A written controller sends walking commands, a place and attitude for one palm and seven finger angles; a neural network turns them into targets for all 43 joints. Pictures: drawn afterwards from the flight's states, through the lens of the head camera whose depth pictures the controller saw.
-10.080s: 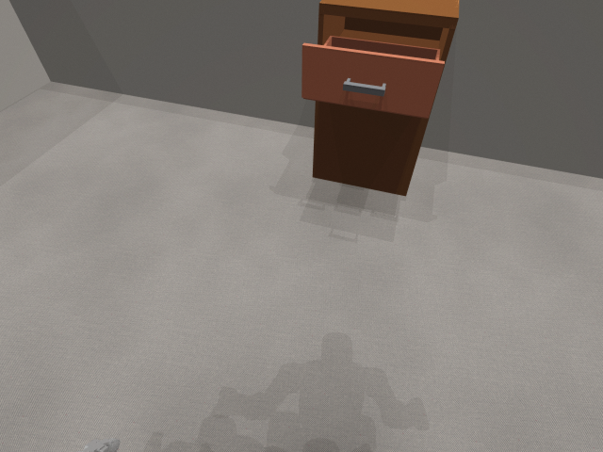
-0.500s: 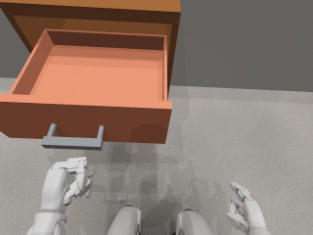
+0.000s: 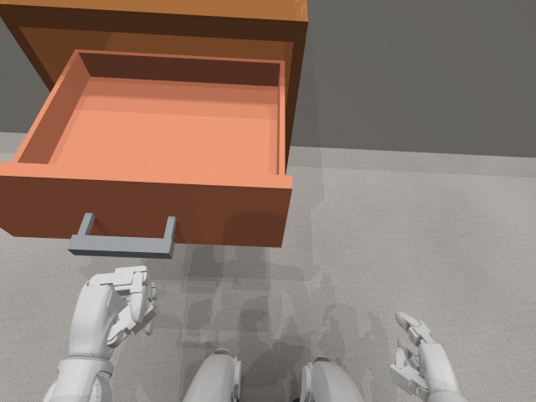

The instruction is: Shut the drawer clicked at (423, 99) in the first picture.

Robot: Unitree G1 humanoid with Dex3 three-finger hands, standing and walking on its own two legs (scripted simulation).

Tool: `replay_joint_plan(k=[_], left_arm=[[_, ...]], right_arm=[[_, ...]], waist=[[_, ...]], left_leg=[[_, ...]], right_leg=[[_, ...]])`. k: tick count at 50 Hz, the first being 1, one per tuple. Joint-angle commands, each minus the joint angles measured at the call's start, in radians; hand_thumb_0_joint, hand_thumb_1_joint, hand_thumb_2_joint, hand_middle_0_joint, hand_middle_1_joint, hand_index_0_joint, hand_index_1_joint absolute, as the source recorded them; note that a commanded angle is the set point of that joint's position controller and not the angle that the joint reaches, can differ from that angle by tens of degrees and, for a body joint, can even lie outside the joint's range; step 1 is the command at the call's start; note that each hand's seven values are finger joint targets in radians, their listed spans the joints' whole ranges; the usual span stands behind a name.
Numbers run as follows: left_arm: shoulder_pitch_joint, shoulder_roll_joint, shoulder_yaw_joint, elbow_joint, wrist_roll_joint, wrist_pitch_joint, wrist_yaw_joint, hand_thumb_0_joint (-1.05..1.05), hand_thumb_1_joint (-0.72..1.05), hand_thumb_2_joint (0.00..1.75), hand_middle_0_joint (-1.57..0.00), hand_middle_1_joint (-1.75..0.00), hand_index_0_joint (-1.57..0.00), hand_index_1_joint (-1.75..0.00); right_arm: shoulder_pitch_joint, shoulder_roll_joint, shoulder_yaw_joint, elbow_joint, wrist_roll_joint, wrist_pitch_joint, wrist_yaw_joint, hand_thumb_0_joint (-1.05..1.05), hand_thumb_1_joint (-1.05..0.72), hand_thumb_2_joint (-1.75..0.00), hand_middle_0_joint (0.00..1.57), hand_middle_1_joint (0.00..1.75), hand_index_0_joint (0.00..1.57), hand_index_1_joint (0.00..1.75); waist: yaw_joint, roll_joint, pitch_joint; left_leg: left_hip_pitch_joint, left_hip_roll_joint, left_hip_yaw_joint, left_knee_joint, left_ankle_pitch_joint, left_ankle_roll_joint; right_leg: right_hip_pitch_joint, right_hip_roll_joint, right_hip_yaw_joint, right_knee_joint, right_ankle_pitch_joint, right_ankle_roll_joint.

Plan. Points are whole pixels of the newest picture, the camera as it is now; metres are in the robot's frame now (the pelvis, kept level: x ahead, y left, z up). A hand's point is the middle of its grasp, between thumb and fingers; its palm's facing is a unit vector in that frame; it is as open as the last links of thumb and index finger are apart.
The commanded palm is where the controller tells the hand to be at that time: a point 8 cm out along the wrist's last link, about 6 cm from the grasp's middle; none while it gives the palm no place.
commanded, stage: push the drawer shut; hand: left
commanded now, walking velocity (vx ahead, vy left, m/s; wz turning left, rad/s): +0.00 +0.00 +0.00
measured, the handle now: (126, 234) +0.33 +0.22 +0.04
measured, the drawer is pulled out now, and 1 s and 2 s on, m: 0.29 0.20 0.09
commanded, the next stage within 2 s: none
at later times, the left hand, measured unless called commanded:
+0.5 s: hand (154, 280) +0.28 +0.17 +0.03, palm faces +0.01 -1.00 -0.06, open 2.9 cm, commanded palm +0.28 +0.22 +0.04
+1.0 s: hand (164, 227) +0.35 +0.17 +0.03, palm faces +0.02 -1.00 -0.05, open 3.0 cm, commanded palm +0.35 +0.22 +0.04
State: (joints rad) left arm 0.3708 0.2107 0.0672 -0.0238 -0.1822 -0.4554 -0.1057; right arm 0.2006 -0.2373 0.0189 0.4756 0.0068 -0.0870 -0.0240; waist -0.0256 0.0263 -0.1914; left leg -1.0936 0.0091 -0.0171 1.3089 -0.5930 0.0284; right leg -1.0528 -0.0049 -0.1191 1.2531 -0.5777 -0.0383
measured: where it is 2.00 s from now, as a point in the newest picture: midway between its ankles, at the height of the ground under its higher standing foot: outside the picture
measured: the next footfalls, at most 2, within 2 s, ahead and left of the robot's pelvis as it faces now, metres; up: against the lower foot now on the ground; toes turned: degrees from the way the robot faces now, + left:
none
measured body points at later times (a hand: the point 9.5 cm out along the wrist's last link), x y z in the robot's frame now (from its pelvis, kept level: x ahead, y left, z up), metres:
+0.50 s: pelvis -0.01 +0.00 +0.00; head +0.09 +0.01 +0.44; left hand +0.27 +0.22 +0.03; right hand +0.17 -0.24 -0.10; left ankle +0.01 +0.10 -0.62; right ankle +0.01 -0.10 -0.62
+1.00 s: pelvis -0.02 +0.01 +0.01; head +0.09 +0.02 +0.44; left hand +0.35 +0.23 +0.04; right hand +0.12 -0.25 -0.10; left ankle +0.01 +0.10 -0.62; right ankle +0.01 -0.10 -0.62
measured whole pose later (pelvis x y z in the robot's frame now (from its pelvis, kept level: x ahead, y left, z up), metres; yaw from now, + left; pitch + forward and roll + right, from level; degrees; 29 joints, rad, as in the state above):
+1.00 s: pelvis -0.02 +0.01 +0.01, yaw +0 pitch +21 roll -3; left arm -0.26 0.26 0.15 0.53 -0.16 -0.45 -0.10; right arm 0.22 -0.26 0.03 0.60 0.01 -0.06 -0.03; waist -0.06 0.02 -0.16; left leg -1.10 0.00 0.00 1.26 -0.53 0.04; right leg -1.07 -0.01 -0.10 1.21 -0.52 -0.03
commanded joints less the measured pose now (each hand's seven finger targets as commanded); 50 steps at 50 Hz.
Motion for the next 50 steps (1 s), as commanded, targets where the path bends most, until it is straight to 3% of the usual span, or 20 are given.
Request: replay_joint_plan(k=[1,4,9,13,18,23,26,29,31,32,33,36,40,41,44,47,50], left_arm=[[-0.104,0.115,0.089,-0.178,-0.024,-0.064,-0.008,0.0,0.9,0.9,-1.4,-1.6,-1.4,-1.6],[-0.105,0.101,0.085,-0.163,-0.035,-0.042,-0.023,0.0,0.9,0.9,-1.4,-1.6,-1.4,-1.6],[-0.197,0.094,0.067,-0.152,-0.036,-0.026,-0.019,0.0,0.9,0.9,-1.4,-1.6,-1.4,-1.6],[-0.315,0.1,0.064,-0.113,-0.022,-0.047,-0.004,0.0,0.9,0.9,-1.4,-1.6,-1.4,-1.6],[-0.4,0.11,0.07,-0.082,-0.019,-0.07,-0.01,0.0,0.9,0.9,-1.4,-1.6,-1.4,-1.6],[-0.559,0.123,0.063,-0.03,-0.018,-0.051,-0.013,0.0,0.9,0.9,-1.4,-1.6,-1.4,-1.6],[-0.614,0.146,0.086,0.004,-0.021,-0.041,-0.01,0.0,0.9,0.9,-1.4,-1.6,-1.4,-1.6],[-0.655,0.125,0.072,0.045,-0.024,-0.031,-0.011,0.0,0.9,0.9,-1.4,-1.6,-1.4,-1.6],[-0.694,0.158,0.102,0.082,-0.021,-0.03,-0.001,0.0,0.9,0.9,-1.4,-1.6,-1.4,-1.6],[-0.72,0.128,0.073,0.091,-0.018,-0.032,-0.001,0.0,0.9,0.9,-1.4,-1.6,-1.4,-1.6],[-0.734,0.137,0.083,0.1,-0.019,-0.032,0.003,0.0,0.9,0.9,-1.4,-1.6,-1.4,-1.6],[-0.802,0.153,0.096,0.177,-0.01,-0.032,0.011,0.0,0.9,0.9,-1.4,-1.6,-1.4,-1.6],[-0.875,0.166,0.114,0.242,-0.004,-0.042,0.011,0.0,0.9,0.9,-1.4,-1.6,-1.4,-1.6],[-0.895,0.169,0.113,0.258,-0.003,-0.043,0.012,0.0,0.9,0.9,-1.4,-1.6,-1.4,-1.6],[-0.92,0.155,0.108,0.281,-0.001,-0.049,0.013,0.0,0.9,0.9,-1.4,-1.6,-1.4,-1.6],[-0.96,0.179,0.134,0.337,0.006,-0.051,0.018,0.0,0.9,0.9,-1.4,-1.6,-1.4,-1.6],[-1.014,0.177,0.134,0.365,0.008,-0.059,0.02,0.0,0.9,0.9,-1.4,-1.6,-1.4,-1.6]], right_arm=[[-0.007,-0.137,-0.065,-0.125,0.0,-0.048,-0.009,0.0,-0.9,-0.9,0.2,0.3,0.2,0.3],[-0.007,-0.136,-0.064,-0.127,0.006,-0.042,-0.004,0.0,-0.9,-0.9,0.2,0.3,0.2,0.3],[0.0,-0.142,-0.063,-0.114,0.006,-0.04,-0.004,0.0,-0.9,-0.9,0.2,0.3,0.2,0.3],[-0.003,-0.148,-0.063,-0.09,0.0,-0.044,-0.008,0.0,-0.9,-0.9,0.2,0.3,0.2,0.3],[-0.007,-0.15,-0.064,-0.068,0.0,-0.048,-0.011,0.0,-0.9,-0.9,0.2,0.3,0.2,0.3],[-0.013,-0.156,-0.058,-0.044,0.005,-0.043,-0.018,0.0,-0.9,-0.9,0.2,0.3,0.2,0.3],[-0.017,-0.159,-0.055,-0.038,0.007,-0.042,-0.025,0.0,-0.9,-0.9,0.2,0.3,0.2,0.3],[-0.019,-0.156,-0.051,-0.033,0.01,-0.043,-0.025,0.0,-0.9,-0.9,0.2,0.3,0.2,0.3],[-0.012,-0.161,-0.048,-0.024,0.008,-0.041,-0.027,0.0,-0.9,-0.9,0.2,0.3,0.2,0.3],[-0.013,-0.158,-0.047,-0.023,0.008,-0.042,-0.025,0.0,-0.9,-0.9,0.2,0.3,0.2,0.3],[-0.011,-0.159,-0.048,-0.023,0.008,-0.042,-0.024,0.0,-0.9,-0.9,0.2,0.3,0.2,0.3],[-0.002,-0.164,-0.046,-0.012,0.008,-0.037,-0.025,0.0,-0.9,-0.9,0.2,0.3,0.2,0.3],[0.008,-0.165,-0.047,-0.005,0.009,-0.03,-0.024,0.0,-0.9,-0.9,0.2,0.3,0.2,0.3],[0.015,-0.17,-0.048,0.001,0.009,-0.027,-0.024,0.0,-0.9,-0.9,0.2,0.3,0.2,0.3],[0.026,-0.168,-0.051,0.005,0.008,-0.018,-0.017,0.0,-0.9,-0.9,0.2,0.3,0.2,0.3],[0.043,-0.174,-0.054,0.016,0.007,-0.007,-0.016,0.0,-0.9,-0.9,0.2,0.3,0.2,0.3],[0.057,-0.174,-0.056,0.024,0.006,0.002,-0.014,0.0,-0.9,-0.9,0.2,0.3,0.2,0.3]], waist=[[-0.009,0.025,-0.277],[-0.002,0.037,-0.29],[-0.023,0.027,-0.288],[-0.041,0.019,-0.259],[-0.039,0.026,-0.298],[-0.055,0.033,-0.295],[-0.049,0.041,-0.305],[-0.048,0.049,-0.306],[-0.047,0.036,-0.302],[-0.054,0.039,-0.304],[-0.048,0.049,-0.305],[-0.06,0.015,-0.278],[-0.054,0.029,-0.299],[-0.066,0.017,-0.304],[-0.056,0.062,-0.328],[-0.063,0.024,-0.333],[-0.069,0.041,-0.342]], left_leg=[[0.193,-0.008,-0.039,-0.182,0.308,-0.003],[0.219,-0.008,-0.034,-0.198,0.335,-0.005],[0.233,-0.004,-0.038,-0.197,0.352,-0.004],[0.211,-0.004,-0.044,-0.191,0.288,-0.003],[0.226,-0.006,-0.044,-0.191,0.283,-0.001],[0.222,-0.007,-0.048,-0.201,0.216,0.002],[0.221,-0.009,-0.046,-0.21,0.198,0.003],[0.238,-0.01,-0.045,-0.221,0.189,0.0],[0.223,-0.01,-0.047,-0.224,0.181,0.0],[0.237,-0.01,-0.049,-0.229,0.182,0.0],[0.235,-0.011,-0.045,-0.23,0.178,-0.002],[0.21,-0.01,-0.047,-0.233,0.149,0.0],[0.218,-0.013,-0.04,-0.237,0.161,-0.004],[0.227,-0.008,-0.048,-0.237,0.173,-0.002],[0.267,-0.009,-0.047,-0.247,0.205,-0.009],[0.267,-0.004,-0.05,-0.248,0.215,-0.009],[0.281,-0.004,-0.047,-0.247,0.236,-0.01]], right_leg=[[0.196,0.023,0.077,-0.169,0.259,0.005],[0.22,0.022,0.074,-0.174,0.289,0.006],[0.214,0.019,0.072,-0.178,0.314,0.01],[0.162,0.019,0.072,-0.181,0.24,0.01],[0.167,0.016,0.08,-0.183,0.229,0.009],[0.147,0.014,0.084,-0.199,0.169,0.011],[0.159,0.013,0.088,-0.207,0.152,0.009],[0.155,0.01,0.086,-0.216,0.146,0.011],[0.162,0.012,0.088,-0.218,0.137,0.009],[0.156,0.011,0.087,-0.219,0.141,0.011],[0.159,0.009,0.088,-0.22,0.137,0.01],[0.149,0.011,0.089,-0.226,0.114,0.011],[0.161,0.008,0.097,-0.228,0.125,0.01],[0.148,0.011,0.089,-0.221,0.138,0.011],[0.148,0.009,0.088,-0.221,0.166,0.008],[0.147,0.013,0.085,-0.22,0.173,0.011],[0.148,0.012,0.087,-0.222,0.192,0.011]])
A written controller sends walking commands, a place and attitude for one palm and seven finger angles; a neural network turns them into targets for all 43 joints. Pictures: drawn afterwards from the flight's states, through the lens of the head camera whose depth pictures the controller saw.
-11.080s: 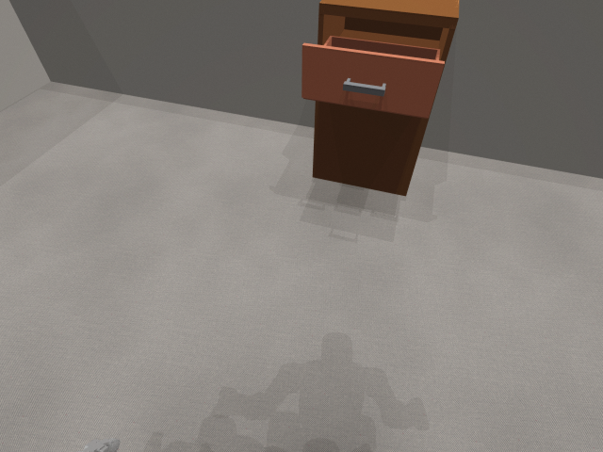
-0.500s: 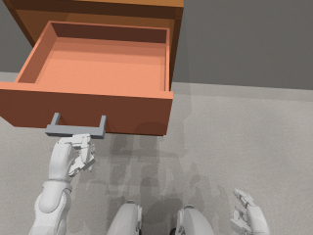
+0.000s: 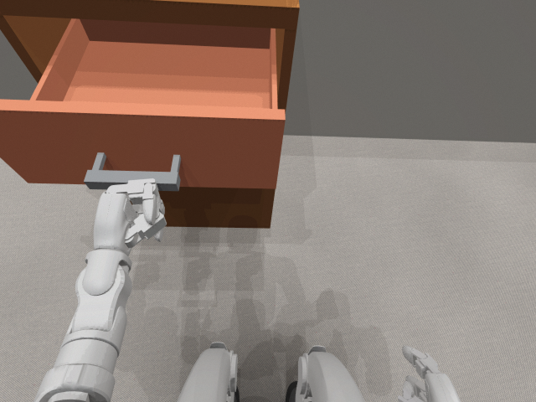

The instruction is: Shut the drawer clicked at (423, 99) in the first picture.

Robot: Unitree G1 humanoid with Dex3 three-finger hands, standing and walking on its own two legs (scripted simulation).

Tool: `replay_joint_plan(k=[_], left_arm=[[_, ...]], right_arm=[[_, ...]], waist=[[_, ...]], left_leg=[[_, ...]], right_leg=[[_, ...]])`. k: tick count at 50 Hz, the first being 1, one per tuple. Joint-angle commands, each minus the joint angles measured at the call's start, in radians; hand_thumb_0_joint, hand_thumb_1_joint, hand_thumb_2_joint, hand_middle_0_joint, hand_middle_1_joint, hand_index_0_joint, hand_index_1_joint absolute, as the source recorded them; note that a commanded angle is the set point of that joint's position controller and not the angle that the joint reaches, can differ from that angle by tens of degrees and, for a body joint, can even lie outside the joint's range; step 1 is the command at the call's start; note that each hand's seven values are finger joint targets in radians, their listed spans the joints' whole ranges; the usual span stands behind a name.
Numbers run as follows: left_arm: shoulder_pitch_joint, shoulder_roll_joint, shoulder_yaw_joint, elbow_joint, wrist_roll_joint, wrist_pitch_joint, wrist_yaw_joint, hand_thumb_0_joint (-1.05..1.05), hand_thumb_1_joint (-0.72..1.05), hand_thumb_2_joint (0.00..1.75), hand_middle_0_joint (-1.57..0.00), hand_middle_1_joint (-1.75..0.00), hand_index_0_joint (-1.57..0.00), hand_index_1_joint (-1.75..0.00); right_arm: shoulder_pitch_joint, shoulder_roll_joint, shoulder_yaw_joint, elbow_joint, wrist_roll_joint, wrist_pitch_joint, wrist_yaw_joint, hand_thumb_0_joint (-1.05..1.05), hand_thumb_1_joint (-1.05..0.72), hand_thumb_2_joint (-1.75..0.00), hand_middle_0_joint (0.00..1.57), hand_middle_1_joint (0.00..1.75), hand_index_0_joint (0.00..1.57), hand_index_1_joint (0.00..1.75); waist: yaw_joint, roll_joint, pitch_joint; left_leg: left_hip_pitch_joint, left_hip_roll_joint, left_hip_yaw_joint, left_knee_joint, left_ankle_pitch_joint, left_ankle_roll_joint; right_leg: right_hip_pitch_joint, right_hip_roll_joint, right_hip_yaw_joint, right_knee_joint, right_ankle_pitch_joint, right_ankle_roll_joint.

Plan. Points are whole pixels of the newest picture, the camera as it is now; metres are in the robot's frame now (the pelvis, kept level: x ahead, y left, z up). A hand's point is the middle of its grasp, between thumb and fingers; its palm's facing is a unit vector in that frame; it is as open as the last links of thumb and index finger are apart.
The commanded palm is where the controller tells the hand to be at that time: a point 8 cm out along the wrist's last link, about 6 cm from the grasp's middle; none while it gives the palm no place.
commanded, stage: push the drawer shut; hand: left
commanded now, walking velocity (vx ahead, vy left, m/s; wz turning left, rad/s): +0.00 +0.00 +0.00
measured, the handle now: (136, 170) +0.45 +0.22 +0.03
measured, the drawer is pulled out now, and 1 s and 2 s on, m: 0.20 0.09 0.00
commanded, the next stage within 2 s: pull the fist back off the drawer in 2.00 s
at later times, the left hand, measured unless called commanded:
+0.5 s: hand (167, 182) +0.43 +0.17 +0.03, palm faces +0.04 -1.00 -0.06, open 3.1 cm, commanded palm +0.42 +0.22 +0.04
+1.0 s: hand (171, 153) +0.48 +0.17 +0.03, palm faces +0.04 -1.00 -0.05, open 3.3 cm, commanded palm +0.48 +0.21 +0.04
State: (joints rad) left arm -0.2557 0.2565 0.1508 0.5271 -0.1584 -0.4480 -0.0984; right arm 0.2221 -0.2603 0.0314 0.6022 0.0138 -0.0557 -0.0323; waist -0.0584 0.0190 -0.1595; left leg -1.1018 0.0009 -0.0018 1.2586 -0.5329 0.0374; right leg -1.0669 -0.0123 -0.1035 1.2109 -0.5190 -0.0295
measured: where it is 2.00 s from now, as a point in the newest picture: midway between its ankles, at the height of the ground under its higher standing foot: outside the picture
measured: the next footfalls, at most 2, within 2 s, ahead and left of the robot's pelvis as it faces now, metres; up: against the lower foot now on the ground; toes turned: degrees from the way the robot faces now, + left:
none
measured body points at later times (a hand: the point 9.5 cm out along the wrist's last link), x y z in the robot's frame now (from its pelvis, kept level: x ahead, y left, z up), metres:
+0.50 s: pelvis +0.01 +0.00 +0.00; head +0.13 +0.01 +0.44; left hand +0.42 +0.22 +0.03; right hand +0.10 -0.26 -0.11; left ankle +0.03 +0.09 -0.63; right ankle +0.03 -0.11 -0.63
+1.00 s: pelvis +0.00 +0.00 -0.01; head +0.14 +0.01 +0.42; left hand +0.47 +0.22 +0.03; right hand +0.04 -0.27 -0.12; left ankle +0.03 +0.09 -0.63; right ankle +0.03 -0.11 -0.63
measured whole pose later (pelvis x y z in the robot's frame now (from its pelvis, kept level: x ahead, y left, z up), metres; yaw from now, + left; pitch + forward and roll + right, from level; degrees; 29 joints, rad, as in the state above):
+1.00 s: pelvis +0.00 +0.00 -0.01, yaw -1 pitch +25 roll -3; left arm -0.74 0.41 0.34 1.08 -0.09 -0.54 -0.14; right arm 0.29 -0.26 0.03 0.65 -0.02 0.04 -0.01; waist -0.15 0.03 -0.15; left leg -1.18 0.02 0.00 1.27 -0.53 0.03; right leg -1.15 0.01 -0.10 1.22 -0.51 -0.04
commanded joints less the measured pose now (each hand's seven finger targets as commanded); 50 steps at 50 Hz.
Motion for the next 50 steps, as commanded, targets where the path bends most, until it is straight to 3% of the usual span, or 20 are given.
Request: replay_joint_plan(k=[1,4,6,11,12,17,21,23,24,26,29,33,36,39,40,42,44,47,49,50], left_arm=[[-0.398,0.148,0.058,-0.176,-0.009,-0.07,0.013,0.0,0.9,0.9,-1.4,-1.6,-1.4,-1.6],[-0.408,0.122,0.048,-0.163,-0.011,-0.081,0.016,0.0,0.9,0.9,-1.4,-1.6,-1.4,-1.6],[-0.431,0.151,0.069,-0.133,-0.005,-0.087,0.019,0.0,0.9,0.9,-1.4,-1.6,-1.4,-1.6],[-0.506,0.166,0.086,-0.064,0.004,-0.104,0.018,0.0,0.9,0.9,-1.4,-1.6,-1.4,-1.6],[-0.52,0.185,0.102,-0.064,0.009,-0.111,0.018,0.0,0.9,0.9,-1.4,-1.6,-1.4,-1.6],[-0.582,0.166,0.087,-0.027,0.013,-0.124,0.016,0.0,0.9,0.9,-1.4,-1.6,-1.4,-1.6],[-0.6,0.215,0.13,0.013,0.011,-0.13,0.011,0.0,0.9,0.9,-1.4,-1.6,-1.4,-1.6],[-0.646,0.21,0.125,0.047,0.012,-0.131,0.003,0.0,0.9,0.9,-1.4,-1.6,-1.4,-1.6],[-0.666,0.239,0.148,0.06,0.013,-0.136,0.003,0.0,0.9,0.9,-1.4,-1.6,-1.4,-1.6],[-0.708,0.242,0.145,0.069,0.013,-0.142,-0.004,0.0,0.9,0.9,-1.4,-1.6,-1.4,-1.6],[-0.734,0.255,0.159,0.101,0.015,-0.151,-0.012,0.0,0.9,0.9,-1.4,-1.6,-1.4,-1.6],[-0.807,0.246,0.149,0.172,0.017,-0.152,-0.02,0.0,0.9,0.9,-1.4,-1.6,-1.4,-1.6],[-0.859,0.285,0.173,0.196,0.027,-0.166,-0.017,0.0,0.9,0.9,-1.4,-1.6,-1.4,-1.6],[-0.926,0.283,0.163,0.235,0.032,-0.17,-0.019,0.0,0.9,0.9,-1.4,-1.6,-1.4,-1.6],[-0.933,0.307,0.184,0.24,0.035,-0.173,-0.018,0.0,0.9,0.9,-1.4,-1.6,-1.4,-1.6],[-0.951,0.33,0.197,0.263,0.039,-0.171,-0.026,0.0,0.9,0.9,-1.4,-1.6,-1.4,-1.6],[-0.978,0.355,0.209,0.272,0.039,-0.169,-0.031,0.0,0.9,0.9,-1.4,-1.6,-1.4,-1.6],[-0.976,0.387,0.235,0.304,0.043,-0.165,-0.04,0.0,0.9,0.9,-1.4,-1.6,-1.4,-1.6],[-1.014,0.358,0.205,0.318,0.046,-0.161,-0.041,0.0,0.9,0.9,-1.4,-1.6,-1.4,-1.6],[-1.038,0.375,0.214,0.328,0.049,-0.161,-0.037,0.0,0.9,0.9,-1.4,-1.6,-1.4,-1.6]], right_arm=[[0.044,-0.156,-0.069,-0.101,-0.002,-0.027,-0.006,0.0,-0.9,-0.9,0.2,0.3,0.2,0.3],[0.054,-0.153,-0.074,-0.095,-0.005,-0.018,0.001,0.0,-0.9,-0.9,0.2,0.3,0.2,0.3],[0.066,-0.159,-0.074,-0.091,-0.007,-0.01,0.001,0.0,-0.9,-0.9,0.2,0.3,0.2,0.3],[0.085,-0.158,-0.075,-0.076,-0.01,0.007,0.002,0.0,-0.9,-0.9,0.2,0.3,0.2,0.3],[0.088,-0.157,-0.074,-0.073,-0.01,0.01,0.003,0.0,-0.9,-0.9,0.2,0.3,0.2,0.3],[0.104,-0.156,-0.077,-0.061,-0.014,0.024,0.008,0.0,-0.9,-0.9,0.2,0.3,0.2,0.3],[0.115,-0.158,-0.076,-0.06,-0.015,0.034,0.008,0.0,-0.9,-0.9,0.2,0.3,0.2,0.3],[0.116,-0.154,-0.074,-0.052,-0.014,0.04,0.008,0.0,-0.9,-0.9,0.2,0.3,0.2,0.3],[0.12,-0.156,-0.074,-0.047,-0.015,0.041,0.005,0.0,-0.9,-0.9,0.2,0.3,0.2,0.3],[0.124,-0.156,-0.072,-0.048,-0.016,0.043,0.004,0.0,-0.9,-0.9,0.2,0.3,0.2,0.3],[0.133,-0.157,-0.072,-0.042,-0.017,0.049,0.006,0.0,-0.9,-0.9,0.2,0.3,0.2,0.3],[0.144,-0.16,-0.07,-0.027,-0.018,0.057,0.007,0.0,-0.9,-0.9,0.2,0.3,0.2,0.3],[0.157,-0.166,-0.07,-0.026,-0.024,0.06,0.007,0.0,-0.9,-0.9,0.2,0.3,0.2,0.3],[0.165,-0.167,-0.069,-0.015,-0.027,0.066,0.008,0.0,-0.9,-0.9,0.2,0.3,0.2,0.3],[0.168,-0.169,-0.069,-0.014,-0.028,0.068,0.009,0.0,-0.9,-0.9,0.2,0.3,0.2,0.3],[0.181,-0.172,-0.068,-0.013,-0.031,0.071,0.011,0.0,-0.9,-0.9,0.2,0.3,0.2,0.3],[0.187,-0.173,-0.065,-0.013,-0.031,0.076,0.011,0.0,-0.9,-0.9,0.2,0.3,0.2,0.3],[0.2,-0.175,-0.063,-0.015,-0.033,0.082,0.013,0.0,-0.9,-0.9,0.2,0.3,0.2,0.3],[0.2,-0.173,-0.061,-0.014,-0.032,0.086,0.016,0.0,-0.9,-0.9,0.2,0.3,0.2,0.3],[0.205,-0.178,-0.061,-0.008,-0.034,0.086,0.016,0.0,-0.9,-0.9,0.2,0.3,0.2,0.3]], waist=[[-0.036,0.049,-0.373],[-0.033,0.07,-0.399],[-0.04,0.036,-0.399],[-0.052,0.038,-0.393],[-0.043,0.06,-0.405],[-0.055,0.083,-0.432],[-0.051,0.057,-0.437],[-0.067,0.049,-0.426],[-0.067,0.026,-0.427],[-0.072,0.07,-0.431],[-0.069,0.076,-0.449],[-0.097,0.069,-0.421],[-0.092,0.102,-0.45],[-0.119,0.078,-0.445],[-0.107,0.087,-0.462],[-0.109,0.111,-0.485],[-0.121,0.088,-0.489],[-0.113,0.098,-0.499],[-0.13,0.123,-0.474],[-0.134,0.126,-0.46]], left_leg=[[0.299,0.007,-0.071,-0.2,0.191,-0.021],[0.343,0.009,-0.071,-0.203,0.239,-0.027],[0.322,0.01,-0.072,-0.198,0.248,-0.023],[0.315,0.01,-0.065,-0.19,0.258,-0.021],[0.329,0.012,-0.067,-0.194,0.27,-0.026],[0.372,0.015,-0.072,-0.19,0.312,-0.03],[0.324,0.009,-0.057,-0.18,0.305,-0.022],[0.311,0.008,-0.053,-0.175,0.289,-0.019],[0.294,0.01,-0.052,-0.172,0.283,-0.017],[0.3,0.007,-0.051,-0.168,0.28,-0.016],[0.319,0.009,-0.055,-0.17,0.297,-0.02],[0.307,0.011,-0.059,-0.163,0.278,-0.016],[0.313,0.008,-0.066,-0.16,0.27,-0.016],[0.3,0.009,-0.065,-0.153,0.257,-0.011],[0.294,0.008,-0.065,-0.149,0.259,-0.012],[0.303,0.008,-0.065,-0.143,0.267,-0.011],[0.274,0.008,-0.059,-0.135,0.266,-0.005],[0.272,0.01,-0.063,-0.134,0.285,-0.006],[0.276,0.012,-0.065,-0.136,0.263,-0.006],[0.273,0.014,-0.072,-0.136,0.253,-0.008]], right_leg=[[0.154,0.021,0.064,-0.171,0.142,-0.002],[0.151,0.021,0.061,-0.171,0.174,-0.002],[0.163,0.024,0.062,-0.167,0.184,-0.001],[0.159,0.026,0.067,-0.168,0.198,0.002],[0.159,0.026,0.067,-0.163,0.204,0.0],[0.137,0.028,0.061,-0.159,0.226,-0.001],[0.189,0.03,0.075,-0.164,0.247,0.001],[0.185,0.03,0.08,-0.171,0.241,0.005],[0.197,0.03,0.083,-0.169,0.243,0.006],[0.184,0.031,0.084,-0.166,0.239,0.004],[0.176,0.032,0.081,-0.164,0.245,0.003],[0.141,0.034,0.079,-0.169,0.226,0.006],[0.129,0.036,0.08,-0.158,0.209,0.002],[0.123,0.036,0.082,-0.166,0.203,0.007],[0.134,0.036,0.086,-0.163,0.203,0.005],[0.128,0.04,0.087,-0.158,0.207,0.003],[0.156,0.042,0.097,-0.165,0.218,0.007],[0.158,0.046,0.092,-0.155,0.232,0.003],[0.121,0.047,0.09,-0.162,0.205,0.005],[0.101,0.046,0.086,-0.159,0.191,0.003]])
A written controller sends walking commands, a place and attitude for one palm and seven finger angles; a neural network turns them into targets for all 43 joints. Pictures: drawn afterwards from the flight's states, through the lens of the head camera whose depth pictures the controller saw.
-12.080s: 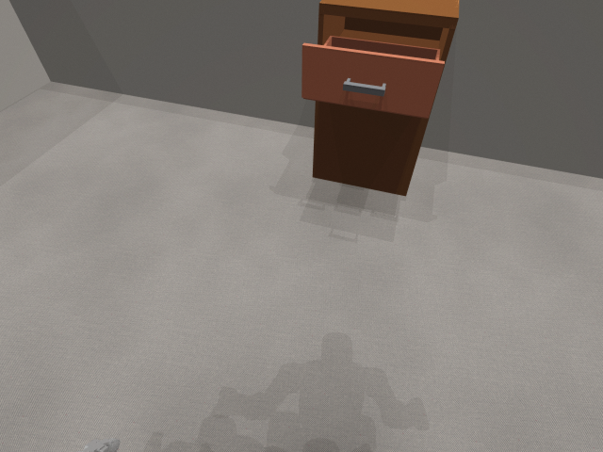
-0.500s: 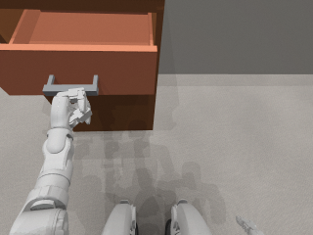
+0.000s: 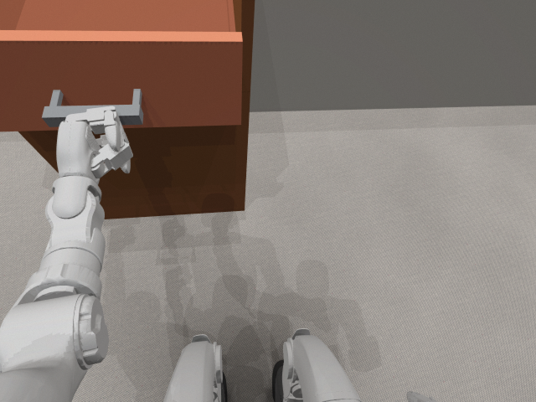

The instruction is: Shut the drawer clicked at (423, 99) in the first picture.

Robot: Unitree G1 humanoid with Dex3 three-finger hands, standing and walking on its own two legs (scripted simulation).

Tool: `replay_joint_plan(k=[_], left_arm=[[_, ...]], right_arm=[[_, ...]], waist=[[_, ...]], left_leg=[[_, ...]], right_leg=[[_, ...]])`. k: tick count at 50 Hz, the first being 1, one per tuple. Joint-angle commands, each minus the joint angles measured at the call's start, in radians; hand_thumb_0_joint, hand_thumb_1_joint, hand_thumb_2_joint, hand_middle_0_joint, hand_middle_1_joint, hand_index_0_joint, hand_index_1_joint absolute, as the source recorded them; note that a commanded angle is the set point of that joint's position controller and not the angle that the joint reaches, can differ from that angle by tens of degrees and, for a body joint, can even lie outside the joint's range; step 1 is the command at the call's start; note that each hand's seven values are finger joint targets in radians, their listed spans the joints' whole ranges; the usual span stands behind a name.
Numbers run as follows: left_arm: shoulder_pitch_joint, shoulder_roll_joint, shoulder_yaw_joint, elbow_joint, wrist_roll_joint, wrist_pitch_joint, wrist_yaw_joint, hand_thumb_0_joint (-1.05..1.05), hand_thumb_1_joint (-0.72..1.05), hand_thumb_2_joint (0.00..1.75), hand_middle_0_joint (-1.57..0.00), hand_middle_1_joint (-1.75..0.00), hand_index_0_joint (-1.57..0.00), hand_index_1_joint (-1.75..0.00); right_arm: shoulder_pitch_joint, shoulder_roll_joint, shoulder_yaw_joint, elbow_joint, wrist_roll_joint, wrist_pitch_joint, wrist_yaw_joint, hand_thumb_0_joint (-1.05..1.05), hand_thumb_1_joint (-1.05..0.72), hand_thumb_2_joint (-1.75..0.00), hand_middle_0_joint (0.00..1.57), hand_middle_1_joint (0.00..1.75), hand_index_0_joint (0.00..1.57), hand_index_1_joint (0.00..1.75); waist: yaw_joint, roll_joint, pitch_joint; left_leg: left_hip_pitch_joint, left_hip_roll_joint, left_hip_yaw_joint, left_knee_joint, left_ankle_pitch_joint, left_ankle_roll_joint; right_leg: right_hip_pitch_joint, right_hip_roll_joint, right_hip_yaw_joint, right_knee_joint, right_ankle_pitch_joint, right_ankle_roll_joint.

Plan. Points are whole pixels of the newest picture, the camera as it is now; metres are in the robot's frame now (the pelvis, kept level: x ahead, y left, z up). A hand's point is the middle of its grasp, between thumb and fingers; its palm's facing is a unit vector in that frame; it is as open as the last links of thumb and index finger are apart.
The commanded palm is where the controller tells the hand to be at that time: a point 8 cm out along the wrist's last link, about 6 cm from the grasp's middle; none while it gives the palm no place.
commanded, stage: push the drawer shut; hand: left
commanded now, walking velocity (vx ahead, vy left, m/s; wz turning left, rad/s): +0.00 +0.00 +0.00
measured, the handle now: (96, 105) +0.55 +0.24 +0.04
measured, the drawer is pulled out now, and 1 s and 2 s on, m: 0.09 0.00 0.00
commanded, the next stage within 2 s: pull the fist back off the drawer in 1.00 s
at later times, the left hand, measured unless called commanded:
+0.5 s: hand (126, 113) +0.54 +0.19 +0.04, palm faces +0.06 -1.00 -0.04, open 3.4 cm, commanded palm +0.53 +0.23 +0.04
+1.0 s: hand (120, 96) +0.57 +0.20 +0.04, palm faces +0.06 -1.00 -0.05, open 3.2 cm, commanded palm +0.60 +0.21 +0.04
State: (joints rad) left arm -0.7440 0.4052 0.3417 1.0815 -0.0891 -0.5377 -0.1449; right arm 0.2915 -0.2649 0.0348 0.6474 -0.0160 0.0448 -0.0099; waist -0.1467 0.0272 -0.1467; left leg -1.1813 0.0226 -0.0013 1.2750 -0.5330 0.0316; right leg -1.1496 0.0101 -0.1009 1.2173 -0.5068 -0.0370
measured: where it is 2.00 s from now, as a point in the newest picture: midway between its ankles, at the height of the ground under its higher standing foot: outside the picture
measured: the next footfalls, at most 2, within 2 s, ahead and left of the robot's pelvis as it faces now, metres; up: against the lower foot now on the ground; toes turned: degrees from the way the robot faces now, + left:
none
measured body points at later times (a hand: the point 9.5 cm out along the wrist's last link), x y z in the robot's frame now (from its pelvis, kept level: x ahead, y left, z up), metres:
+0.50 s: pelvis +0.00 +0.01 -0.01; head +0.17 +0.03 +0.41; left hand +0.53 +0.24 +0.04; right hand +0.00 -0.26 -0.11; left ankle +0.03 +0.10 -0.62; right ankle +0.03 -0.10 -0.62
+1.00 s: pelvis -0.01 +0.01 -0.02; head +0.19 +0.06 +0.38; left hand +0.57 +0.26 +0.04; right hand -0.04 -0.25 -0.12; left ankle +0.03 +0.10 -0.62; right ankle +0.03 -0.10 -0.62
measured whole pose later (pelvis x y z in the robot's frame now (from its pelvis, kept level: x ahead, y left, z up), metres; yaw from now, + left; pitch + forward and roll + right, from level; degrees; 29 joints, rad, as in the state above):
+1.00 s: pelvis -0.01 +0.01 -0.02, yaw -2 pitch +32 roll -7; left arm -1.18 0.67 0.40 1.33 0.04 -0.41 -0.15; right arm 0.38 -0.26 0.10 0.65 -0.06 0.06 0.01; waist -0.27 0.04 -0.12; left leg -1.40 0.03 -0.05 1.38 -0.54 0.04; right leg -1.33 0.02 -0.15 1.26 -0.49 -0.03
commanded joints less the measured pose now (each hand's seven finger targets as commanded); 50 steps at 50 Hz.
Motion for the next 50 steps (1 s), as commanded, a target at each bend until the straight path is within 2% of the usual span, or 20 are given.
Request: replay_joint_plan(k=[1,4,5,7,9,12,13,17,18,22,26,29,31,38,41,42,44,45,46,50], left_arm=[[-0.575,0.216,0.012,-0.221,-0.022,-0.072,0.01,0.0,0.9,0.9,-1.4,-1.6,-1.4,-1.6],[-0.581,0.282,0.063,-0.202,-0.013,-0.071,0.018,0.0,0.9,0.9,-1.4,-1.6,-1.4,-1.6],[-0.604,0.266,0.043,-0.207,-0.01,-0.069,0.016,0.0,0.9,0.9,-1.4,-1.6,-1.4,-1.6],[-0.609,0.265,0.039,-0.186,-0.003,-0.067,0.009,0.0,0.9,0.9,-1.4,-1.6,-1.4,-1.6],[-0.631,0.313,0.069,-0.172,0.0,-0.062,0.012,0.0,0.9,0.9,-1.4,-1.6,-1.4,-1.6],[-0.665,0.311,0.066,-0.17,0.004,-0.053,0.01,0.0,0.9,0.9,-1.4,-1.6,-1.4,-1.6],[-0.669,0.348,0.089,-0.152,0.008,-0.048,0.01,0.0,0.9,0.9,-1.4,-1.6,-1.4,-1.6],[-0.724,0.368,0.088,-0.139,0.017,-0.033,0.003,0.0,0.9,0.9,-1.4,-1.6,-1.4,-1.6],[-0.721,0.4,0.114,-0.121,0.019,-0.028,0.004,0.0,0.9,0.9,-1.4,-1.6,-1.4,-1.6],[-0.75,0.401,0.112,-0.145,0.02,-0.023,-0.002,0.0,0.9,0.9,-1.4,-1.6,-1.4,-1.6],[-0.783,0.442,0.128,-0.103,0.032,-0.005,0.001,0.0,0.9,0.9,-1.4,-1.6,-1.4,-1.6],[-0.813,0.445,0.119,-0.088,0.047,0.005,0.008,0.0,0.9,0.9,-1.4,-1.6,-1.4,-1.6],[-0.857,0.436,0.106,-0.087,0.053,0.009,0.012,0.0,0.9,0.9,-1.4,-1.6,-1.4,-1.6],[-0.941,0.482,0.109,-0.04,0.084,0.038,0.024,0.0,0.9,0.9,-1.4,-1.6,-1.4,-1.6],[-1.005,0.49,0.104,-0.068,0.091,0.04,0.024,0.0,0.9,0.9,-1.4,-1.6,-1.4,-1.6],[-1.016,0.495,0.1,-0.065,0.097,0.04,0.025,0.0,0.9,0.9,-1.4,-1.6,-1.4,-1.6],[-1.044,0.464,0.071,-0.026,0.095,0.058,0.03,0.0,0.9,0.9,-1.4,-1.6,-1.4,-1.6],[-1.065,0.492,0.079,-0.035,0.099,0.061,0.036,0.0,0.9,0.9,-1.4,-1.6,-1.4,-1.6],[-1.091,0.475,0.056,-0.042,0.102,0.06,0.036,0.0,0.9,0.9,-1.4,-1.6,-1.4,-1.6],[-1.136,0.493,0.046,-0.05,0.105,0.07,0.038,0.0,0.9,0.9,-1.4,-1.6,-1.4,-1.6]], right_arm=[[0.143,-0.173,-0.064,-0.051,-0.006,-0.015,-0.005,0.0,-0.9,-0.9,0.2,0.3,0.2,0.3],[0.159,-0.183,-0.063,-0.051,-0.011,-0.012,-0.003,0.0,-0.9,-0.9,0.2,0.3,0.2,0.3],[0.158,-0.179,-0.063,-0.052,-0.01,-0.012,-0.002,0.0,-0.9,-0.9,0.2,0.3,0.2,0.3],[0.168,-0.181,-0.061,-0.051,-0.012,-0.008,0.001,0.0,-0.9,-0.9,0.2,0.3,0.2,0.3],[0.177,-0.188,-0.059,-0.047,-0.013,-0.004,0.0,0.0,-0.9,-0.9,0.2,0.3,0.2,0.3],[0.193,-0.189,-0.058,-0.046,-0.017,-0.002,0.003,0.0,-0.9,-0.9,0.2,0.3,0.2,0.3],[0.196,-0.193,-0.055,-0.045,-0.016,0.001,0.002,0.0,-0.9,-0.9,0.2,0.3,0.2,0.3],[0.212,-0.196,-0.049,-0.044,-0.02,0.004,0.002,0.0,-0.9,-0.9,0.2,0.3,0.2,0.3],[0.214,-0.197,-0.049,-0.044,-0.02,0.006,0.002,0.0,-0.9,-0.9,0.2,0.3,0.2,0.3],[0.229,-0.199,-0.049,-0.044,-0.025,0.009,0.006,0.0,-0.9,-0.9,0.2,0.3,0.2,0.3],[0.244,-0.204,-0.04,-0.041,-0.028,0.015,0.008,0.0,-0.9,-0.9,0.2,0.3,0.2,0.3],[0.253,-0.207,-0.038,-0.037,-0.032,0.02,0.011,0.0,-0.9,-0.9,0.2,0.3,0.2,0.3],[0.263,-0.208,-0.037,-0.034,-0.036,0.021,0.012,0.0,-0.9,-0.9,0.2,0.3,0.2,0.3],[0.293,-0.218,-0.027,-0.025,-0.044,0.029,0.015,0.0,-0.9,-0.9,0.2,0.3,0.2,0.3],[0.308,-0.216,-0.027,-0.026,-0.047,0.027,0.016,0.0,-0.9,-0.9,0.2,0.3,0.2,0.3],[0.309,-0.219,-0.027,-0.021,-0.047,0.029,0.015,0.0,-0.9,-0.9,0.2,0.3,0.2,0.3],[0.308,-0.219,-0.022,-0.013,-0.046,0.025,0.014,0.0,-0.9,-0.9,0.2,0.3,0.2,0.3],[0.311,-0.224,-0.02,-0.012,-0.047,0.022,0.01,0.0,-0.9,-0.9,0.2,0.3,0.2,0.3],[0.31,-0.223,-0.018,-0.012,-0.047,0.016,0.009,0.0,-0.9,-0.9,0.2,0.3,0.2,0.3],[0.316,-0.226,-0.011,-0.008,-0.048,0.0,0.004,0.0,-0.9,-0.9,0.2,0.3,0.2,0.3]], waist=[[-0.056,0.129,-0.467],[-0.051,0.106,-0.502],[-0.063,0.112,-0.502],[-0.062,0.148,-0.508],[-0.065,0.133,-0.498],[-0.078,0.14,-0.524],[-0.074,0.135,-0.519],[-0.096,0.16,-0.525],[-0.088,0.168,-0.516],[-0.094,0.201,-0.579],[-0.109,0.186,-0.538],[-0.116,0.221,-0.532],[-0.137,0.222,-0.538],[-0.161,0.251,-0.54],[-0.176,0.267,-0.578],[-0.175,0.296,-0.578],[-0.202,0.267,-0.519],[-0.208,0.273,-0.518],[-0.214,0.308,-0.526],[-0.223,0.335,-0.551]], left_leg=[[0.365,-0.009,-0.076,-0.154,0.251,0.0],[0.341,-0.007,-0.075,-0.145,0.255,0.003],[0.335,-0.007,-0.07,-0.14,0.249,0.005],[0.36,-0.006,-0.077,-0.142,0.259,0.001],[0.341,-0.004,-0.078,-0.138,0.253,0.004],[0.357,-0.001,-0.083,-0.129,0.279,0.006],[0.331,-0.001,-0.081,-0.125,0.27,0.006],[0.333,0.003,-0.088,-0.113,0.293,0.008],[0.318,0.003,-0.083,-0.108,0.285,0.008],[0.375,0.01,-0.096,-0.1,0.357,0.005],[0.34,0.013,-0.103,-0.096,0.342,0.007],[0.358,0.016,-0.111,-0.095,0.349,0.002],[0.372,0.019,-0.121,-0.089,0.355,0.005],[0.368,0.024,-0.139,-0.073,0.361,0.001],[0.378,0.024,-0.143,-0.063,0.374,0.004],[0.397,0.027,-0.152,-0.068,0.368,-0.004],[0.355,0.026,-0.152,-0.069,0.291,0.003],[0.341,0.026,-0.153,-0.069,0.271,0.005],[0.357,0.025,-0.161,-0.071,0.261,0.004],[0.364,0.025,-0.167,-0.071,0.244,0.002]], right_leg=[[0.166,0.026,0.083,-0.166,0.172,0.01],[0.193,0.027,0.088,-0.165,0.177,0.012],[0.192,0.027,0.092,-0.169,0.177,0.014],[0.169,0.03,0.085,-0.163,0.175,0.01],[0.171,0.031,0.088,-0.165,0.17,0.011],[0.162,0.034,0.082,-0.158,0.19,0.012],[0.173,0.035,0.085,-0.157,0.185,0.012],[0.153,0.038,0.08,-0.147,0.199,0.012],[0.153,0.037,0.085,-0.151,0.192,0.012],[0.14,0.039,0.075,-0.135,0.235,0.011],[0.124,0.043,0.071,-0.133,0.22,0.011],[0.087,0.043,0.063,-0.13,0.212,0.01],[0.06,0.044,0.058,-0.125,0.21,0.011],[0.006,0.045,0.047,-0.112,0.201,0.009],[0.008,0.047,0.049,-0.108,0.211,0.01],[-0.018,0.047,0.043,-0.104,0.2,0.008],[-0.049,0.048,0.043,-0.115,0.16,0.011],[-0.052,0.048,0.043,-0.113,0.15,0.01],[-0.082,0.046,0.043,-0.107,0.141,0.008],[-0.084,0.048,0.041,-0.109,0.134,0.006]])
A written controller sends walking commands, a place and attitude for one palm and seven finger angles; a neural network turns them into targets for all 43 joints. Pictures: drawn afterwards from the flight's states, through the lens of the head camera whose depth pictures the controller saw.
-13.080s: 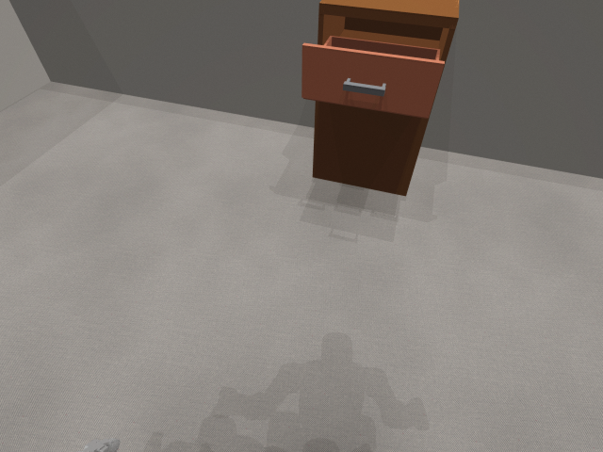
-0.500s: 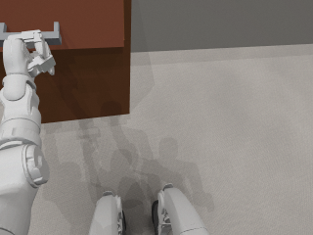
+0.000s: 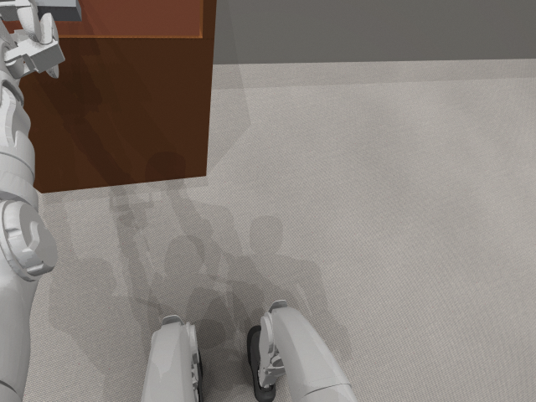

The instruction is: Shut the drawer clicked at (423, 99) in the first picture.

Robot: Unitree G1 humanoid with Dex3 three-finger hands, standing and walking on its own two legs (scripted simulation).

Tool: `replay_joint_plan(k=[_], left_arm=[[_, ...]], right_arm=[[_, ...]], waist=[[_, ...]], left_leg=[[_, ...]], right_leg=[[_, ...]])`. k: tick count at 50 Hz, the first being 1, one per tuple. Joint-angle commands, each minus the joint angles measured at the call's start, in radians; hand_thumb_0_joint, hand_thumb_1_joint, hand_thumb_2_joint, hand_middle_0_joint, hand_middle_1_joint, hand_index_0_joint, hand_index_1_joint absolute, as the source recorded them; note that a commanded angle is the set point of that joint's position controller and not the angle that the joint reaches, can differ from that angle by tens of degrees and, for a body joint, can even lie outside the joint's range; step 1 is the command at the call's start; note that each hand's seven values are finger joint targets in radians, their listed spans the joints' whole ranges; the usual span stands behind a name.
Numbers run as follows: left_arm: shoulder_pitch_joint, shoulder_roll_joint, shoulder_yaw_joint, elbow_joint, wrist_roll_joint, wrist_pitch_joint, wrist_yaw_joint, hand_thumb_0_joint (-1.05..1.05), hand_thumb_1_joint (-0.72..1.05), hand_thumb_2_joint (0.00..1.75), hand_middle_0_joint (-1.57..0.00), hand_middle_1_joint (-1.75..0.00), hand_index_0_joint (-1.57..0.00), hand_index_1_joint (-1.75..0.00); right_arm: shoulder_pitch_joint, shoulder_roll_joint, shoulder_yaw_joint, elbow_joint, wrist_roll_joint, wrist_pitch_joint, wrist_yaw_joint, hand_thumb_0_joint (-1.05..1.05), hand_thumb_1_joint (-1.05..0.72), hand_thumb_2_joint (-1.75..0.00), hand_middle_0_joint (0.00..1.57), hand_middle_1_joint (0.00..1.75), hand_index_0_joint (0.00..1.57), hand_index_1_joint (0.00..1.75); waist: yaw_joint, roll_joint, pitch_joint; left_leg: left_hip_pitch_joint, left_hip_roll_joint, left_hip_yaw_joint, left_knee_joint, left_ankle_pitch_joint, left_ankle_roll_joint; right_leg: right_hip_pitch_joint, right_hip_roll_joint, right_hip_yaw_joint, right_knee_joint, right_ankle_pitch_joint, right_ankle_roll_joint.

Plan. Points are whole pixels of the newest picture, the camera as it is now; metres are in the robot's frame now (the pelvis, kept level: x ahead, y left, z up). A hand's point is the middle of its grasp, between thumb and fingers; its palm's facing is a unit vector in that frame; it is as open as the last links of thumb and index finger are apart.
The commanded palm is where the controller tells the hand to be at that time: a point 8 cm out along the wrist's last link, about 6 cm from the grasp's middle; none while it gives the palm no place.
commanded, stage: pull the fist back off the drawer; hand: left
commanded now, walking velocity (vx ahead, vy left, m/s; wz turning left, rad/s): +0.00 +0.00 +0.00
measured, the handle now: out of the picture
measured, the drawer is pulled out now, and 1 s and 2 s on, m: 0.00 0.00 0.00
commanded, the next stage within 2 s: draw the hand back to the body in 0.80 s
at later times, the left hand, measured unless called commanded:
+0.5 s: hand (51, 42) +0.58 +0.21 +0.06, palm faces +0.09 -1.00 -0.04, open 3.3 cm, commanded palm +0.56 +0.21 +0.06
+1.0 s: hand (44, 50) +0.56 +0.21 +0.07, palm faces +0.10 -0.99 -0.04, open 3.3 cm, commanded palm +0.50 +0.24 +0.09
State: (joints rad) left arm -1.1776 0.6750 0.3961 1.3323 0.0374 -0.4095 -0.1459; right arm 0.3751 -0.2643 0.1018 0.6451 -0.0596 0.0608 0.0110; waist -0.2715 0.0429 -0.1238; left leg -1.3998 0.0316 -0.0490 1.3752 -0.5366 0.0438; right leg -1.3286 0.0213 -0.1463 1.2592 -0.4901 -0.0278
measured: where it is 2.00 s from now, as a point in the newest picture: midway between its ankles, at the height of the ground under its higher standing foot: (228, 386)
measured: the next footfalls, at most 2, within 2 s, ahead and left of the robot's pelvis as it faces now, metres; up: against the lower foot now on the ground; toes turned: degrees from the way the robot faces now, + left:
none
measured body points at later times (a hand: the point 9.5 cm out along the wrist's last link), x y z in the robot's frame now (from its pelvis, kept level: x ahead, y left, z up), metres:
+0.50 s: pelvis -0.01 +0.00 +0.00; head +0.19 +0.05 +0.40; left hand +0.57 +0.26 +0.07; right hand -0.04 -0.25 -0.09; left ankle +0.04 +0.09 -0.60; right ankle +0.05 -0.11 -0.60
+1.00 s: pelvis +0.04 +0.01 +0.03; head +0.21 +0.04 +0.44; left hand +0.55 +0.26 +0.07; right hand +0.05 -0.26 -0.08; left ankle +0.04 +0.09 -0.60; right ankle +0.05 -0.11 -0.60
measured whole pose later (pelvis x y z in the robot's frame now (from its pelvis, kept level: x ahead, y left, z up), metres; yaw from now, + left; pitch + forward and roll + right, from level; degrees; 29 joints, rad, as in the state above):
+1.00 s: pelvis +0.04 +0.01 +0.03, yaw -1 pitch +29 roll -5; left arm -0.83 0.50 0.42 1.00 -0.07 -0.43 -0.15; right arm 0.34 -0.26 0.04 0.60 -0.02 0.11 0.04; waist -0.19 0.04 -0.13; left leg -1.21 0.04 0.00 1.26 -0.57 0.05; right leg -1.17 0.04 -0.09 1.16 -0.51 -0.01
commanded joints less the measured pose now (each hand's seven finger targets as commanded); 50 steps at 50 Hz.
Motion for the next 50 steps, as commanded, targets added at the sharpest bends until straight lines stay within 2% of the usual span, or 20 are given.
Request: replay_joint_plan(k=[1,5,10,12,14,16,18,20,23,27,29,31,32,35,38,40,42,45,48,50], left_arm=[[-0.714,0.208,-0.024,-0.297,-0.021,-0.057,0.038,0.0,0.9,0.9,-1.4,-1.6,-1.4,-1.6],[-0.734,0.191,-0.057,-0.281,-0.026,-0.038,0.042,0.0,0.9,0.9,-1.4,-1.6,-1.4,-1.6],[-0.716,0.208,-0.041,-0.253,-0.022,-0.015,0.042,0.0,0.9,0.9,-1.4,-1.6,-1.4,-1.6],[-0.72,0.231,-0.023,-0.272,-0.021,-0.02,0.041,0.0,0.9,0.9,-1.4,-1.6,-1.4,-1.6],[-0.711,0.235,-0.01,-0.282,-0.023,-0.019,0.038,0.0,0.9,0.9,-1.4,-1.6,-1.4,-1.6],[-0.681,0.229,-0.002,-0.281,-0.024,-0.019,0.031,0.0,0.9,0.9,-1.4,-1.6,-1.4,-1.6],[-0.639,0.236,0.014,-0.251,-0.031,-0.006,0.027,0.0,0.9,0.9,-1.4,-1.6,-1.4,-1.6],[-0.62,0.224,0.004,-0.279,-0.029,-0.008,0.025,0.0,0.9,0.9,-1.4,-1.6,-1.4,-1.6],[-0.568,0.186,0.007,-0.335,-0.036,-0.021,0.027,0.0,0.9,0.9,-1.4,-1.6,-1.4,-1.6],[-0.474,0.142,0.001,-0.344,-0.043,-0.027,0.031,0.0,0.9,0.9,-1.4,-1.6,-1.4,-1.6],[-0.423,0.17,0.036,-0.359,-0.05,-0.029,0.036,0.0,0.9,0.9,-1.4,-1.6,-1.4,-1.6],[-0.372,0.167,0.047,-0.383,-0.05,-0.041,0.038,0.0,0.9,0.9,-1.4,-1.6,-1.4,-1.6],[-0.335,0.137,0.037,-0.384,-0.056,-0.044,0.036,0.0,0.9,0.9,-1.4,-1.6,-1.4,-1.6],[-0.224,0.151,0.07,-0.393,-0.071,-0.052,0.031,0.0,0.9,0.9,-1.4,-1.6,-1.4,-1.6],[-0.23,0.118,0.049,-0.406,-0.076,-0.071,0.025,0.0,0.9,0.9,-1.4,-1.6,-1.4,-1.6],[-0.193,0.157,0.093,-0.431,-0.086,-0.086,0.022,0.0,0.9,0.9,-1.4,-1.6,-1.4,-1.6],[-0.169,0.104,0.057,-0.427,-0.088,-0.097,0.012,0.0,0.9,0.9,-1.4,-1.6,-1.4,-1.6],[-0.127,0.046,0.024,-0.409,-0.102,-0.094,-0.002,0.0,0.9,0.9,-1.4,-1.6,-1.4,-1.6],[0.031,0.051,0.048,-0.64,-0.143,-0.095,-0.021,0.0,0.9,0.9,-1.4,-1.6,-1.4,-1.6],[0.169,0.007,0.025,-0.759,-0.177,-0.058,-0.029,0.0,0.9,0.9,-1.4,-1.6,-1.4,-1.6]], right_arm=[[0.232,-0.227,-0.078,-0.003,-0.004,-0.021,-0.018,0.0,-0.9,-0.9,0.2,0.3,0.2,0.3],[0.223,-0.231,-0.068,0.005,-0.002,-0.042,-0.025,0.0,-0.9,-0.9,0.2,0.3,0.2,0.3],[0.221,-0.235,-0.064,-0.002,-0.002,-0.055,-0.025,0.0,-0.9,-0.9,0.2,0.3,0.2,0.3],[0.227,-0.236,-0.063,-0.007,-0.005,-0.058,-0.023,0.0,-0.9,-0.9,0.2,0.3,0.2,0.3],[0.231,-0.234,-0.067,-0.008,-0.005,-0.058,-0.018,0.0,-0.9,-0.9,0.2,0.3,0.2,0.3],[0.236,-0.233,-0.07,-0.009,-0.005,-0.057,-0.01,0.0,-0.9,-0.9,0.2,0.3,0.2,0.3],[0.231,-0.235,-0.068,-0.012,-0.003,-0.051,-0.009,0.0,-0.9,-0.9,0.2,0.3,0.2,0.3],[0.228,-0.23,-0.069,-0.023,-0.002,-0.048,-0.005,0.0,-0.9,-0.9,0.2,0.3,0.2,0.3],[0.227,-0.227,-0.081,-0.027,-0.003,-0.042,0.003,0.0,-0.9,-0.9,0.2,0.3,0.2,0.3],[0.221,-0.22,-0.089,-0.029,0.002,-0.03,0.013,0.0,-0.9,-0.9,0.2,0.3,0.2,0.3],[0.221,-0.218,-0.092,-0.035,0.004,-0.022,0.014,0.0,-0.9,-0.9,0.2,0.3,0.2,0.3],[0.217,-0.213,-0.095,-0.043,0.004,-0.015,0.017,0.0,-0.9,-0.9,0.2,0.3,0.2,0.3],[0.211,-0.207,-0.098,-0.048,0.008,-0.011,0.02,0.0,-0.9,-0.9,0.2,0.3,0.2,0.3],[0.2,-0.201,-0.101,-0.064,0.014,0.004,0.02,0.0,-0.9,-0.9,0.2,0.3,0.2,0.3],[0.193,-0.193,-0.106,-0.059,0.017,0.013,0.02,0.0,-0.9,-0.9,0.2,0.3,0.2,0.3],[0.192,-0.195,-0.113,-0.064,0.017,0.018,0.017,0.0,-0.9,-0.9,0.2,0.3,0.2,0.3],[0.187,-0.187,-0.116,-0.06,0.018,0.025,0.019,0.0,-0.9,-0.9,0.2,0.3,0.2,0.3],[0.185,-0.186,-0.123,-0.058,0.022,0.037,0.021,0.0,-0.9,-0.9,0.2,0.3,0.2,0.3],[0.173,-0.182,-0.142,-0.103,0.039,0.05,0.025,0.0,-0.9,-0.9,0.2,0.3,0.2,0.3],[0.153,-0.169,-0.148,-0.125,0.058,0.05,0.028,0.0,-0.9,-0.9,0.2,0.3,0.2,0.3]], waist=[[-0.107,0.339,-0.57],[-0.123,0.348,-0.536],[-0.116,0.327,-0.524],[-0.102,0.356,-0.555],[-0.096,0.333,-0.573],[-0.084,0.347,-0.573],[-0.079,0.293,-0.529],[-0.063,0.312,-0.546],[-0.039,0.33,-0.583],[-0.02,0.299,-0.569],[-0.005,0.243,-0.578],[0.017,0.263,-0.601],[0.022,0.246,-0.595],[0.047,0.18,-0.579],[0.035,0.171,-0.545],[0.056,0.153,-0.586],[0.054,0.184,-0.58],[0.049,0.151,-0.549],[0.13,0.221,-0.745],[0.153,0.208,-0.753]], left_leg=[[0.603,0.019,-0.13,-0.176,0.239,-0.012],[0.574,0.021,-0.133,-0.19,0.158,-0.009],[0.528,0.018,-0.135,-0.194,0.096,-0.006],[0.546,0.016,-0.137,-0.194,0.12,-0.008],[0.545,0.016,-0.134,-0.187,0.14,-0.007],[0.562,0.018,-0.137,-0.191,0.159,-0.011],[0.514,0.019,-0.131,-0.194,0.128,-0.007],[0.512,0.017,-0.119,-0.195,0.135,-0.005],[0.595,0.022,-0.135,-0.209,0.185,-0.015],[0.613,0.023,-0.126,-0.222,0.225,-0.019],[0.585,0.02,-0.104,-0.216,0.258,-0.012],[0.612,0.019,-0.096,-0.219,0.309,-0.016],[0.614,0.017,-0.088,-0.219,0.322,-0.016],[0.563,0.014,-0.056,-0.221,0.358,-0.01],[0.564,0.013,-0.047,-0.214,0.394,-0.007],[0.571,0.01,-0.038,-0.209,0.437,-0.008],[0.614,0.01,-0.039,-0.208,0.498,-0.014],[0.63,0.011,-0.04,-0.213,0.519,-0.015],[0.837,0.014,-0.039,-0.257,0.746,-0.031],[0.887,0.012,-0.029,-0.296,0.799,-0.033]], right_leg=[[0.063,0.036,0.083,-0.146,0.112,-0.006],[0.048,0.034,0.085,-0.156,0.079,-0.003],[0.055,0.032,0.085,-0.155,0.051,-0.004],[0.067,0.031,0.083,-0.149,0.061,-0.007],[0.091,0.033,0.085,-0.152,0.07,-0.006],[0.087,0.034,0.081,-0.15,0.079,-0.01],[0.1,0.034,0.081,-0.156,0.063,-0.006],[0.123,0.034,0.088,-0.158,0.061,-0.007],[0.108,0.032,0.078,-0.151,0.091,-0.009],[0.133,0.03,0.075,-0.159,0.108,-0.008],[0.2,0.033,0.083,-0.17,0.126,-0.004],[0.218,0.032,0.084,-0.166,0.152,-0.007],[0.23,0.033,0.085,-0.172,0.162,-0.005],[0.331,0.034,0.099,-0.186,0.211,0.0],[0.333,0.033,0.102,-0.185,0.254,0.004],[0.387,0.033,0.11,-0.18,0.308,0.004],[0.364,0.031,0.105,-0.173,0.347,0.002],[0.359,0.033,0.099,-0.179,0.359,0.005],[0.484,0.033,0.102,-0.205,0.486,0.001],[0.565,0.039,0.099,-0.249,0.539,0.006]])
